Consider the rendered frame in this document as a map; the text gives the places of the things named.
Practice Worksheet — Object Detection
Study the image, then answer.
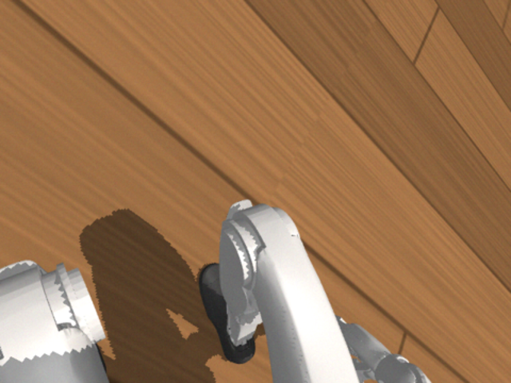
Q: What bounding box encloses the right robot foot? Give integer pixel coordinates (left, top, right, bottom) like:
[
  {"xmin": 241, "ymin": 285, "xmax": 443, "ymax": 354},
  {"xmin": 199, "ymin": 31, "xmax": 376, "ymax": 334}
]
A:
[{"xmin": 199, "ymin": 263, "xmax": 256, "ymax": 364}]

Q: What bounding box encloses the right robot arm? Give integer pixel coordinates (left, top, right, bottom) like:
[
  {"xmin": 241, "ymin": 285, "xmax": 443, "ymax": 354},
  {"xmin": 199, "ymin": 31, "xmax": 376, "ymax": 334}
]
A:
[{"xmin": 374, "ymin": 353, "xmax": 432, "ymax": 383}]

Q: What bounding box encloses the right robot hand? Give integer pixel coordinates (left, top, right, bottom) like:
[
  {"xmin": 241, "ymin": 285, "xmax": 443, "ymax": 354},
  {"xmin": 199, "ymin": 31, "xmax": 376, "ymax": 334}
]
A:
[{"xmin": 335, "ymin": 315, "xmax": 392, "ymax": 383}]

